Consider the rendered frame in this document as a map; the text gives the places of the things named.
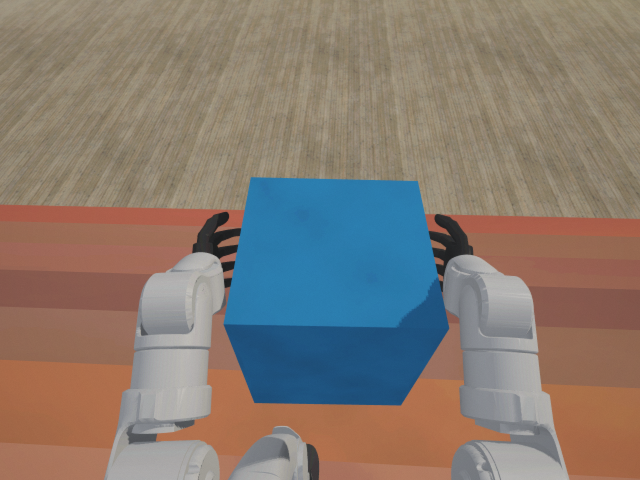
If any robot left shin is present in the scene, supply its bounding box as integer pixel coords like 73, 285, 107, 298
272, 426, 310, 480

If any left robot thigh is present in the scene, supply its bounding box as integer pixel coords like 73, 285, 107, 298
228, 434, 307, 480

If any carton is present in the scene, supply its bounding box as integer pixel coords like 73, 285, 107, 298
224, 177, 449, 406

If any left robot upper arm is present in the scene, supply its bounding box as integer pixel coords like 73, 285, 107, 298
107, 440, 220, 480

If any right robot forearm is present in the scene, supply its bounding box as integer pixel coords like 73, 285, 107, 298
443, 255, 569, 480

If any right robot hand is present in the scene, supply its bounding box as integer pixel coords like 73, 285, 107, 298
429, 214, 473, 292

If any left robot hand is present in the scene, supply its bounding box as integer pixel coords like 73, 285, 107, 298
192, 212, 241, 288

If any right robot upper arm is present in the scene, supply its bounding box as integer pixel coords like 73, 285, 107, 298
451, 440, 567, 480

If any left robot forearm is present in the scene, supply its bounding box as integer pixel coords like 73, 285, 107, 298
104, 252, 226, 480

